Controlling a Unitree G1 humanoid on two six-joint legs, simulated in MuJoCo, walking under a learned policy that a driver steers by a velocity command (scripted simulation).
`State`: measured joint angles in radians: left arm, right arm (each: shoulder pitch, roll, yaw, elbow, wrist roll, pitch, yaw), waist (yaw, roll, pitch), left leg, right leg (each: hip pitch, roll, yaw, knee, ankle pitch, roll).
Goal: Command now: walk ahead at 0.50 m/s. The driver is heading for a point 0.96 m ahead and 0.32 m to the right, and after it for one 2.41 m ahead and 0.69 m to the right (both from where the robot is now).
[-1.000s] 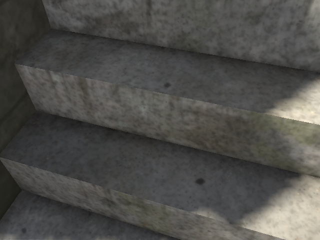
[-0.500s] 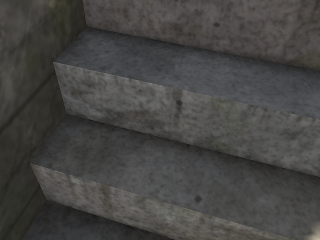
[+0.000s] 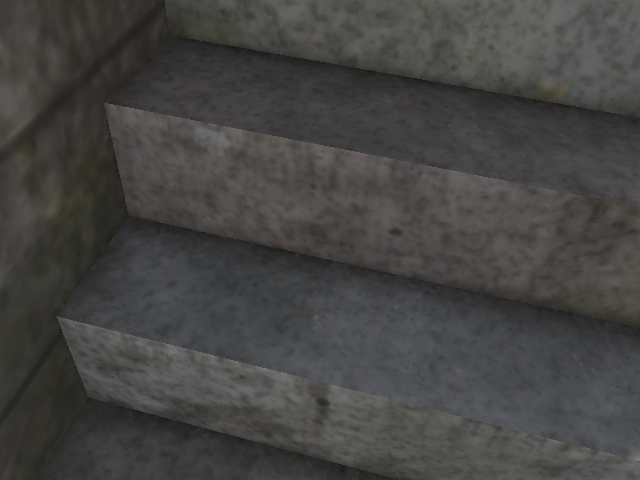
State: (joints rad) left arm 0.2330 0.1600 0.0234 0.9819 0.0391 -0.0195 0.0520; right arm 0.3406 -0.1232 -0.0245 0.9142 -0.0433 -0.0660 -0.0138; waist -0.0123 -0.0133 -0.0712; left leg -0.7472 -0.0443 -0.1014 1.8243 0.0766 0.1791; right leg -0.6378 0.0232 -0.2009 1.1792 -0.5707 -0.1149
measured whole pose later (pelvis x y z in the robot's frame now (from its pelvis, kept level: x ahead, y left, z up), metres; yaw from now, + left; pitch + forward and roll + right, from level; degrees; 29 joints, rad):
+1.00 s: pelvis +0.29 +0.00 +0.27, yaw -13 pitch +6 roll +0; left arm 0.55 0.21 0.03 0.94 0.04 -0.01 -0.10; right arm -0.01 -0.20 -0.02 0.82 -0.04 -0.04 0.08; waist 0.17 0.03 -0.16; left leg -1.03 -0.06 -0.21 1.95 0.09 0.10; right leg -0.57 0.15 0.10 0.93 -0.47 -0.08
